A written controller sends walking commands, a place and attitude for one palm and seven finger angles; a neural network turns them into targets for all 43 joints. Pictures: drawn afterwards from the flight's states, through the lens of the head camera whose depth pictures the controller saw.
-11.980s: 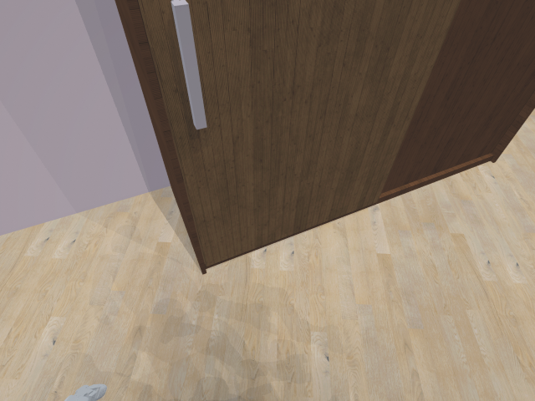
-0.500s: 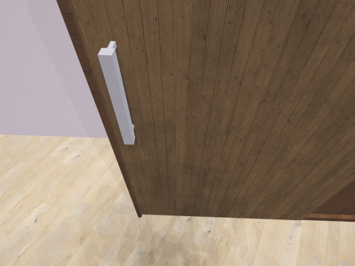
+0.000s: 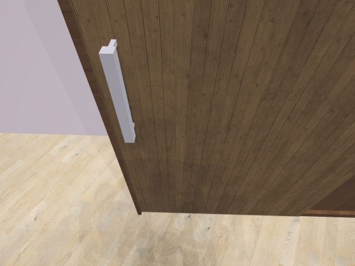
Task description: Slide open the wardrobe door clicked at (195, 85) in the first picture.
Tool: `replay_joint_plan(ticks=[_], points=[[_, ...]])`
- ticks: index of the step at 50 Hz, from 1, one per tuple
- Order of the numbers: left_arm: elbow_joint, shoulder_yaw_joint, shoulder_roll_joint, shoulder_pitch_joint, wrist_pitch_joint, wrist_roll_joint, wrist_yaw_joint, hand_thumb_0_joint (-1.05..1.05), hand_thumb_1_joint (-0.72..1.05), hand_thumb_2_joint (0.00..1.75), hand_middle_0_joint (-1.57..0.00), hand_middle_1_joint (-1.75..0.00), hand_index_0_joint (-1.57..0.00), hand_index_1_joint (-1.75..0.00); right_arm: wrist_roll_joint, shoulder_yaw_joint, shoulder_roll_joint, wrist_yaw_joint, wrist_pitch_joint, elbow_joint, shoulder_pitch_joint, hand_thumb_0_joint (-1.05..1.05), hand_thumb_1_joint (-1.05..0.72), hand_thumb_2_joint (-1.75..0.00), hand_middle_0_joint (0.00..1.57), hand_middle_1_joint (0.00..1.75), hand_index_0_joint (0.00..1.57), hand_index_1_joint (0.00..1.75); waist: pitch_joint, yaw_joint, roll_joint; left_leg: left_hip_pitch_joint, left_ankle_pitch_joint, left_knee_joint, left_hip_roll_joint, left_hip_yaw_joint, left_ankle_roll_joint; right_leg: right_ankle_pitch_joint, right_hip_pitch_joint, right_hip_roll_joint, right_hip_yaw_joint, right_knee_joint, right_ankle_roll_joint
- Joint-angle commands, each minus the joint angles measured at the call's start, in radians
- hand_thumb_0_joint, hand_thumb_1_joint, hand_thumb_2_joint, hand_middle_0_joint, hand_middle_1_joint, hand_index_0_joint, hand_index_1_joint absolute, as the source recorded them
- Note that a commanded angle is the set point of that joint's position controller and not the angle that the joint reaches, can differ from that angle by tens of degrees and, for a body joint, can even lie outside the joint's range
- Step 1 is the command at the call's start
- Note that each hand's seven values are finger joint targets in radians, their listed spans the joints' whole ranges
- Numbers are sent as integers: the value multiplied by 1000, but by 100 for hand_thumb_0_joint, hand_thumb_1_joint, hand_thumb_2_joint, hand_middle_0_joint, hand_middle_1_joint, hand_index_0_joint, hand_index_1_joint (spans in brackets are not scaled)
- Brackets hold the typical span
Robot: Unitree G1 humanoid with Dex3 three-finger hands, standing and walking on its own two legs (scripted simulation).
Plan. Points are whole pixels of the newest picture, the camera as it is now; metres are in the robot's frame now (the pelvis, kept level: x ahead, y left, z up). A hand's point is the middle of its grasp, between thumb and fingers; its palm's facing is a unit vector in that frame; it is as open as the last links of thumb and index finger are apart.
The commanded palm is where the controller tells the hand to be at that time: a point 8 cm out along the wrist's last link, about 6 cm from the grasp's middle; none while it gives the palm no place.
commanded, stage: look again from close up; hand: left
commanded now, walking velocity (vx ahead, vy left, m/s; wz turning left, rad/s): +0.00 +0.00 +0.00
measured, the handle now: (122, 97) +0.46 +0.17 +0.13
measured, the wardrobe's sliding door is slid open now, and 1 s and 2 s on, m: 0.00 0.00 0.00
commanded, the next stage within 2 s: raise the hand with hooked fingers in 0.78 s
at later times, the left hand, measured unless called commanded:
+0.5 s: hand out of the picture +0.01 +0.19 -0.17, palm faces +0.01 -0.98 -0.21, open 7.4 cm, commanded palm none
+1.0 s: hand out of the picture +0.12 +0.21 -0.08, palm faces +0.27 -0.95 -0.18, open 7.5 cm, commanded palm +0.08 +0.26 -0.05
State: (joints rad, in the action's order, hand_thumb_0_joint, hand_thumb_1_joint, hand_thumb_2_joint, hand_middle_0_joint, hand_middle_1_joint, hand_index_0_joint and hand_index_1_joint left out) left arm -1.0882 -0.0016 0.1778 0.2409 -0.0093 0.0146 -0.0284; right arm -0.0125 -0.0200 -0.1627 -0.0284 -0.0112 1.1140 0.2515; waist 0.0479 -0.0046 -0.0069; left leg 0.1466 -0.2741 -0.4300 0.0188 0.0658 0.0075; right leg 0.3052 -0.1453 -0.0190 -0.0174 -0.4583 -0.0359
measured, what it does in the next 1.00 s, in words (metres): stands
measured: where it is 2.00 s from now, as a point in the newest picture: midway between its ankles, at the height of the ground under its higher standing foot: outside the picture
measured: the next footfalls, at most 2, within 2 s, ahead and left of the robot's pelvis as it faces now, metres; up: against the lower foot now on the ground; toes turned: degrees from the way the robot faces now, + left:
none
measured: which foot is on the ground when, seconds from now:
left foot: down 0.00-1.00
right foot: down 0.00-1.00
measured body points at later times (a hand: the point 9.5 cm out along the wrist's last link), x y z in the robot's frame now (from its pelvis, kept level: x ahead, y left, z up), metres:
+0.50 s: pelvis -0.01 +0.00 +0.00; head +0.01 +0.01 +0.45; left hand +0.01 +0.24 -0.16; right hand +0.02 -0.23 -0.16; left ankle -0.03 +0.12 -0.74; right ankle -0.04 -0.09 -0.74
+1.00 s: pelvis -0.02 +0.01 +0.00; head -0.01 +0.00 +0.45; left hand +0.11 +0.26 -0.06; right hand +0.05 -0.23 -0.14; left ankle -0.03 +0.12 -0.74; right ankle -0.04 -0.09 -0.74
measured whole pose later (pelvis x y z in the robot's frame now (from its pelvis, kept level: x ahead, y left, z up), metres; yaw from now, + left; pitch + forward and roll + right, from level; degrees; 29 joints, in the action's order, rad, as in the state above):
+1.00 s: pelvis -0.02 +0.01 +0.00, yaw +2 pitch +0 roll +1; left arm -0.31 0.07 0.18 0.41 -0.03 -0.12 -0.07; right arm 0.03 0.00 -0.21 -0.07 -0.18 0.89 0.31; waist 0.03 -0.01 0.00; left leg 0.22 -0.26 -0.48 0.00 0.05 -0.01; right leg 0.31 -0.21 0.01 -0.04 -0.52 -0.02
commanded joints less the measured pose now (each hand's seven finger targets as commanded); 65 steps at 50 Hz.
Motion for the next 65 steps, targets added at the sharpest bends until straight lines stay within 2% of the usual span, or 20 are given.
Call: replay_joint_plan(ticks=[1,3,7,18,43,44,45,46,47,48,49,50,51,53,55,56,57,59,61,65], points=[[28,19,120,52,-18,-1,-8,0,90,90,-20,-30,-20,-30,-1,24,-109,-10,-20,-27,43,0,-90,-90,20,30,20,30,-10,-2,-17,4,218,56,94,-81,-36,-309,-7,120,97,68,-16],[24,19,123,53,-18,-3,-8,0,90,90,-20,-30,-20,-30,-2,24,-116,-10,-22,-25,41,0,-90,-90,20,30,20,30,-21,-2,8,-6,231,58,96,-81,-36,-310,-10,123,97,65,-15],[21,19,125,62,-22,-3,-8,0,90,90,-20,-30,-20,-30,-1,27,-120,-11,-22,-24,39,0,-90,-90,20,30,20,30,-32,-3,-9,-14,242,49,95,-74,-35,-358,-2,128,102,66,-16],[17,19,129,51,-20,-2,-5,0,90,90,-20,-30,-20,-30,-1,27,-125,-9,-23,-20,20,0,-90,-90,20,30,20,30,-6,-4,12,0,209,68,96,-85,-35,-274,-26,125,105,85,-13],[23,21,157,24,-24,-3,-1,0,90,90,-20,-30,-20,-30,-1,31,-157,-5,-25,-22,-10,0,-90,-90,20,30,20,30,-32,-4,4,-9,216,85,99,-97,-33,-271,-15,129,111,99,-10],[-16,14,113,144,-40,6,-49,0,90,90,-20,-30,-20,-30,11,38,-146,2,-31,-82,-65,0,-90,-90,20,30,20,30,-52,-23,31,14,315,-146,106,-36,-7,-694,-22,196,154,72,32],[1517,205,391,-616,-248,-193,-41,0,88,89,-20,-32,-20,-32,62,61,-280,-35,-167,-418,-22,0,-90,-90,20,30,20,30,-530,77,194,-207,425,-10,-27,-64,-29,-615,75,86,59,-16,-3],[1458,288,473,-404,-245,-137,-88,0,85,88,-20,-33,-20,-33,52,29,-188,-74,-239,-395,-71,0,-90,-90,20,30,20,30,-421,14,273,-246,437,-14,3,-29,-21,-396,8,46,55,-45,-5],[1228,82,121,107,-127,-153,-68,0,83,87,-21,-34,-21,-34,41,39,-157,-65,-279,-426,-75,0,-90,-90,20,30,20,30,-348,-7,247,-189,541,3,33,-62,-22,-231,-58,28,-26,-71,-1],[1100,86,41,114,-95,-183,-62,0,81,86,-21,-36,-21,-36,54,55,-177,-60,-284,-392,-48,0,-90,-90,20,30,20,30,-222,45,107,-105,477,-45,29,-79,-18,-197,-153,32,-58,-57,17],[1127,113,64,26,-143,-191,-39,0,78,85,-21,-37,-21,-37,44,75,-208,-54,-290,-452,-72,0,-90,-90,20,30,20,30,-90,57,3,29,331,-87,13,-94,-17,-196,-230,30,-74,-51,25],[1027,172,82,115,-202,-202,-5,0,76,84,-21,-39,-21,-39,33,95,-215,-49,-290,-456,-69,0,-90,-90,20,30,20,30,-67,44,-100,126,223,-128,2,-83,-13,-155,-293,24,-85,-68,29],[929,185,45,278,-267,-216,46,0,74,83,-21,-40,-21,-40,28,101,-204,-38,-294,-489,-87,0,-90,-90,20,30,20,30,-51,-3,-149,213,181,-169,-15,-74,-9,-148,-298,22,-89,-109,24],[853,156,-18,382,-425,-258,178,0,69,81,-22,-43,-22,-43,21,104,-201,-8,-294,-536,-126,0,-90,-90,20,30,20,30,-76,-40,-211,384,77,-271,-26,-59,6,-76,-399,19,-73,-227,22],[857,185,45,352,-568,-283,320,0,64,79,-22,-47,-22,-47,26,115,-212,15,-300,-601,-147,0,-90,-90,20,30,20,30,-129,-40,-179,494,-1,-365,-38,-46,11,-3,-443,32,-32,-299,14],[834,245,115,346,-592,-288,381,0,62,78,-22,-48,-22,-48,35,121,-221,22,-297,-629,-140,0,-90,-90,20,30,20,30,-146,-52,-77,504,-2,-400,-44,-38,9,0,-436,43,9,-318,1],[900,277,161,315,-583,-302,413,0,60,77,-22,-50,-22,-50,43,119,-226,21,-292,-676,-151,0,-90,-90,20,30,20,30,-209,-65,-59,523,-21,-415,-51,-22,-1,36,-423,46,22,-327,5],[1037,301,182,232,-521,-349,425,0,55,75,-22,-53,-22,-53,57,110,-221,4,-283,-750,-158,0,-90,-90,20,30,20,30,-296,-65,-49,527,-72,-426,-56,-14,-17,145,-408,46,53,-307,20],[1175,316,200,112,-496,-374,387,0,50,73,-23,-55,-23,-55,58,99,-214,-16,-276,-770,-136,0,-90,-90,20,30,20,30,-284,-41,-23,525,-127,-437,-45,-37,-25,263,-455,36,76,-283,27],[1445,257,198,-16,-533,-318,291,0,41,69,-24,-62,-24,-62,42,79,-195,-36,-279,-746,-71,0,-90,-90,20,30,20,30,-322,20,114,407,-36,-439,-16,-78,-41,77,-479,14,27,-325,14]])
